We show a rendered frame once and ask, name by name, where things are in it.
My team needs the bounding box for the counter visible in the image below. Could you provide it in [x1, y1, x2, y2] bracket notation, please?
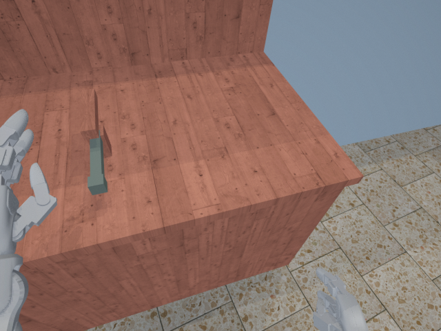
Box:
[0, 0, 364, 331]

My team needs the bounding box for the robot left forearm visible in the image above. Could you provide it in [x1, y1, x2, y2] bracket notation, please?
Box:
[0, 254, 29, 331]

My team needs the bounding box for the left robot hand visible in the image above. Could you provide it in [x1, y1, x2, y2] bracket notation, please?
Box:
[0, 109, 57, 255]

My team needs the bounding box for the tap lever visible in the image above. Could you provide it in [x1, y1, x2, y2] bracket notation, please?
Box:
[88, 130, 107, 195]

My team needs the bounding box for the right robot hand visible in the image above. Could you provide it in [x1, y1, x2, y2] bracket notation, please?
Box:
[313, 268, 368, 331]

